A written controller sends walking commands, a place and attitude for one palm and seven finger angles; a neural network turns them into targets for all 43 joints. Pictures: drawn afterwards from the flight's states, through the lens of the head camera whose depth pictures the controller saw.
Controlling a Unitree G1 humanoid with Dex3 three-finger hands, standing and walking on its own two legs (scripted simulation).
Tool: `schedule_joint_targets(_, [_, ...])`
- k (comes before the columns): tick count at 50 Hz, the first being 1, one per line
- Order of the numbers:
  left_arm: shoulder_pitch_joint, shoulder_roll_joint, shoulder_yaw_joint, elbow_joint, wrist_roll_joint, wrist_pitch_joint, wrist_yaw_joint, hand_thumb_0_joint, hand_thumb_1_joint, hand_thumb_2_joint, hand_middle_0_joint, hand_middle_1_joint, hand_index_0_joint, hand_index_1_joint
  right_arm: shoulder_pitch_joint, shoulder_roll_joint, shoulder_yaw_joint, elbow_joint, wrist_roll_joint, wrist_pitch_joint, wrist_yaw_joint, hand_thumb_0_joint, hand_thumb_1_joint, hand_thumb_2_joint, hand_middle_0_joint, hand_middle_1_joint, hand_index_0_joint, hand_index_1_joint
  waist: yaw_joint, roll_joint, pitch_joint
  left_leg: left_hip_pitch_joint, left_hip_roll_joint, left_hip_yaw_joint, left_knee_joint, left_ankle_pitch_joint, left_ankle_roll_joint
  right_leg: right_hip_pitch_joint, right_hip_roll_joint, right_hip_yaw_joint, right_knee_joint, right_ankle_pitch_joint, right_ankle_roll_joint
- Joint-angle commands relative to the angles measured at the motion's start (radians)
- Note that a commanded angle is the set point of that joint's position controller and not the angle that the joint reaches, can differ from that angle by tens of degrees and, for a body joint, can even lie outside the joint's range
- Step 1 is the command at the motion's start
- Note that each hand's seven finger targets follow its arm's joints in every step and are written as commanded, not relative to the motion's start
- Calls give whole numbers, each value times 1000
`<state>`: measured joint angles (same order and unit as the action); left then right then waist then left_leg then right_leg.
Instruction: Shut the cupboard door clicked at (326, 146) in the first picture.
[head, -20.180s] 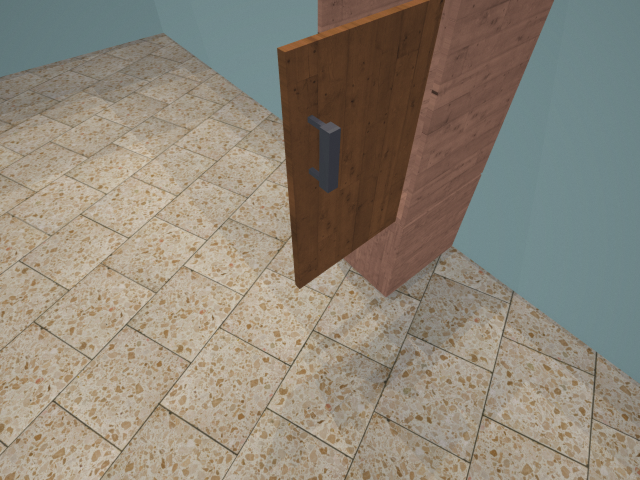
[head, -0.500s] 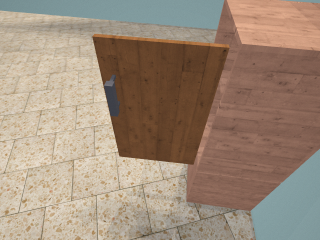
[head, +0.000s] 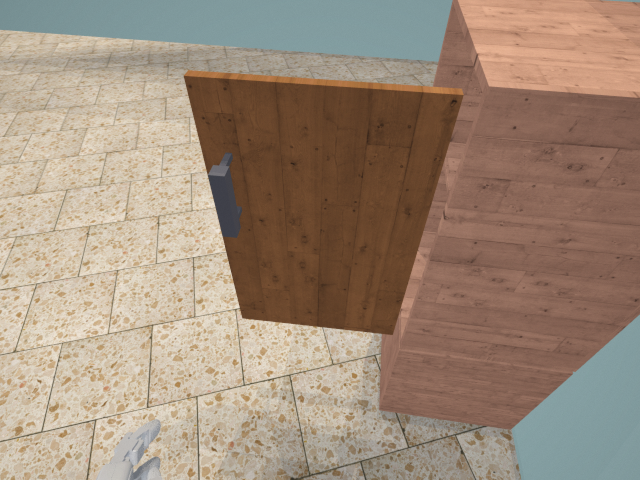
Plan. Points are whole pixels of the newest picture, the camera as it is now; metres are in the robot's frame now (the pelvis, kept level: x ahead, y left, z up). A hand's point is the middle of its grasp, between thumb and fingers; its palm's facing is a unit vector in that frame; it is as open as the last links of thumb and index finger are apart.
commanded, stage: raise the hand and make a fist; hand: left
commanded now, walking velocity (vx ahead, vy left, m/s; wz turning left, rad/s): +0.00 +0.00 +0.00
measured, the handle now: (229, 195) +0.51 +0.17 +0.08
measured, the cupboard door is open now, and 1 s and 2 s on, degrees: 91 91 91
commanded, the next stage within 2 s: bring the fist close to the handle in 1.78 s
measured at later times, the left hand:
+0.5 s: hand (194, 451) +0.16 +0.15 -0.01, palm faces -0.06 -1.00 -0.06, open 5.1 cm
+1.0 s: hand (178, 402) +0.20 +0.17 +0.04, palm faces -0.06 -1.00 -0.06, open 3.2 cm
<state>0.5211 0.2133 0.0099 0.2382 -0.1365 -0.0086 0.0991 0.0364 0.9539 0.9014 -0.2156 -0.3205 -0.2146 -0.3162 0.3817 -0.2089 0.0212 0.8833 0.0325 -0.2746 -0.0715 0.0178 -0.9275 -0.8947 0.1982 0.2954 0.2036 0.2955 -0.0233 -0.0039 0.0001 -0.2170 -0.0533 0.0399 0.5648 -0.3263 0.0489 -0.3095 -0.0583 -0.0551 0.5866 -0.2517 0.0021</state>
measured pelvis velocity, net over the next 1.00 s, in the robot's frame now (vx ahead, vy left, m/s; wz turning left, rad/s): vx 0.00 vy -0.01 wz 0.01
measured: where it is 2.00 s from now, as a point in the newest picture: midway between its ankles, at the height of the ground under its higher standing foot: outside the picture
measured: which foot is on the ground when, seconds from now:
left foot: down 0.00-1.00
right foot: down 0.00-1.00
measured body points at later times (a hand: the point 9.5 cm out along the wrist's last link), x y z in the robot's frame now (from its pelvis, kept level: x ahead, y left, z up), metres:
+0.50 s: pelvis -0.01 -0.03 -0.08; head +0.05 -0.02 +0.37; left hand +0.16 +0.21 +0.00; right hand +0.23 -0.23 -0.13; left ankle -0.01 +0.08 -0.73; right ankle +0.04 -0.13 -0.73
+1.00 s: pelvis +0.00 -0.01 -0.04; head +0.03 +0.00 +0.41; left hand +0.20 +0.22 +0.04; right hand +0.18 -0.25 -0.10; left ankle -0.01 +0.08 -0.73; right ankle +0.04 -0.13 -0.73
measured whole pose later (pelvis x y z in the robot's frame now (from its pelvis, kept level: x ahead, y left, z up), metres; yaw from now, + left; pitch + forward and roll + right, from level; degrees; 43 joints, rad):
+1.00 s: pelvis +0.00 -0.01 -0.04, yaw +1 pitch +8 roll -2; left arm 0.48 0.27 0.14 -0.18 -0.28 -0.30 -0.28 0.01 0.90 0.90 -1.07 -1.25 -1.07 -1.25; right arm 0.28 -0.25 0.00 0.50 0.05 -0.25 -0.06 0.01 -0.90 -0.90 0.20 0.30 0.20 0.30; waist 0.00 0.02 -0.10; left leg -0.59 -0.01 0.00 0.96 -0.51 0.04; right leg -0.64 -0.03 -0.09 0.90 -0.40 -0.01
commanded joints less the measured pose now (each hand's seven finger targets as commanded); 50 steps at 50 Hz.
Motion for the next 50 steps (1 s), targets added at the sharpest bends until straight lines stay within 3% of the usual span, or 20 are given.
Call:
schedule_joint_targets(1, [-29,-63,-3,-142,-39,-267,-89,0,900,900,-328,-440,-328,-440,-156,-169,-80,-295,-11,-146,36,0,-900,-900,200,300,200,300,-2,-180,82,-332,26,-123,10,-108,-72,-208,44,-51,11,-223,-31])
schedule_joint_targets(2, [62,-100,-12,-103,-59,-346,-148,0,900,900,-347,-460,-347,-460,-172,-157,-84,-333,-20,-147,54,0,-900,-900,200,300,200,300,23,-259,25,-376,22,-98,77,-89,-73,-238,44,-50,65,-263,-32])
schedule_joint_targets(4, [173,-62,63,-88,-105,-516,-285,0,900,900,-383,-500,-383,-500,-200,-159,-106,-391,-28,-123,82,0,-900,-900,200,300,200,300,69,-273,-41,-489,8,-50,194,-81,-84,-256,33,-7,140,-294,-42])
schedule_joint_targets(5, [164,-3,115,-103,-113,-595,-354,0,900,900,-402,-520,-402,-520,-222,-170,-116,-424,-30,-110,93,0,-900,-900,200,300,200,300,68,-234,-73,-531,1,-37,251,-74,-83,-253,24,24,178,-265,-49])
schedule_joint_targets(6, [174,83,186,-87,-106,-652,-423,0,900,900,-420,-540,-420,-540,-224,-180,-129,-447,-30,-92,107,0,-900,-900,200,300,200,300,74,-121,-89,-548,1,-41,297,-46,-87,-240,12,57,221,-210,-69])
schedule_joint_targets(7, [206,122,219,-112,-102,-656,-456,0,900,900,-438,-560,-438,-560,-248,-176,-128,-489,-18,-75,109,0,-900,-900,200,300,200,300,101,-69,-136,-581,-3,-28,312,-36,-71,-237,11,66,253,-179,-65])
schedule_joint_targets(9, [179,121,237,-229,-138,-597,-472,0,900,900,-475,-600,-475,-600,-285,-160,-126,-554,-2,-44,95,0,-900,-900,200,300,200,300,116,-13,-205,-595,-10,-13,328,-29,-55,-239,19,83,283,-160,-54])
schedule_joint_targets(12, [59,141,253,-495,-180,-541,-431,0,900,900,-530,-660,-530,-660,-267,-142,-114,-603,1,-17,64,0,-900,-900,200,300,200,300,97,104,-306,-559,4,-32,363,8,-41,-251,32,99,311,-132,-48])
schedule_joint_targets(15, [-59,119,195,-670,-169,-574,-390,0,900,900,-585,-720,-585,-720,-199,-131,-105,-578,-6,-18,41,0,-900,-900,200,300,200,300,19,98,-348,-517,28,-59,435,85,-28,-302,45,90,339,8,-32])
schedule_joint_targets(16, [-127,112,161,-702,-173,-591,-402,0,900,900,-603,-740,-603,-740,-183,-136,-95,-566,-11,-19,32,0,-900,-900,200,300,200,300,-16,57,-325,-533,33,-72,458,83,-24,-318,52,99,349,24,-27])
schedule_joint_targets(19, [-140,116,132,-635,-168,-595,-455,0,900,900,-658,-800,-658,-800,-176,-150,-90,-526,-3,-33,16,0,-900,-900,200,300,200,300,-44,53,-290,-558,47,-78,485,33,-19,-368,54,96,328,-42,-22])
schedule_joint_targets(21, [-134,121,125,-564,-182,-533,-498,0,900,900,-695,-840,-695,-840,-187,-155,-79,-519,8,-31,4,0,-900,-900,200,300,200,300,-39,49,-252,-581,45,-78,479,12,-16,-348,56,111,298,-91,-24])
schedule_joint_targets(23, [-54,161,179,-551,-179,-453,-514,0,900,900,-732,-880,-732,-880,-188,-151,-86,-538,20,-25,1,0,-900,-900,200,300,200,300,-8,13,-314,-568,42,-72,445,10,-14,-277,42,113,262,-120,-17])
schedule_joint_targets(26, [7,198,262,-534,-199,-339,-499,0,900,900,-787,-940,-787,-940,-217,-136,-79,-561,24,1,-2,0,-900,-900,200,300,200,300,45,8,-336,-558,34,-73,396,50,-18,-178,35,110,246,-86,-18])
schedule_joint_targets(28, [35,174,279,-580,-212,-317,-468,0,900,900,-823,-980,-823,-980,-221,-118,-77,-573,21,9,1,0,-900,-900,200,300,200,300,58,-13,-358,-532,34,-76,358,83,-24,-140,30,81,248,-21,-12])
schedule_joint_targets(31, [11,172,290,-577,-216,-324,-426,0,900,900,-878,-1040,-878,-1040,-224,-115,-68,-570,13,12,-1,0,-900,-900,200,300,200,300,58,-36,-282,-539,37,-82,328,74,-29,-157,38,63,241,-34,-17])
schedule_joint_targets(36, [-28,150,224,-579,-197,-379,-418,0,900,900,-970,-1140,-970,-1140,-194,-139,-65,-563,13,-17,3,0,-900,-900,200,300,200,300,28,-15,-235,-506,38,-81,294,27,-28,-202,39,55,213,-117,-20])
schedule_joint_targets(40, [-29,150,210,-613,-185,-393,-412,0,900,900,-1043,-1220,-1043,-1220,-172,-148,-69,-554,19,-39,4,0,-900,-900,200,300,200,300,28,33,-263,-436,41,-85,252,48,-28,-197,43,23,213,-77,-24])
schedule_joint_targets(41, [-47,174,225,-617,-181,-385,-405,0,900,900,-1062,-1240,-1062,-1240,-173,-151,-65,-554,16,-36,3,0,-900,-900,200,300,200,300,30,38,-250,-427,42,-90,247,58,-27,-193,49,16,216,-62,-28])
schedule_joint_targets(50, [-89,160,218,-629,-164,-327,-363,0,900,900,-1227,-1420,-1227,-1420,-166,-150,-54,-546,21,-34,7,0,-900,-900,200,300,200,300,30,62,-219,-334,54,-97,168,113,-41,-152,56,-22,183,18,-27])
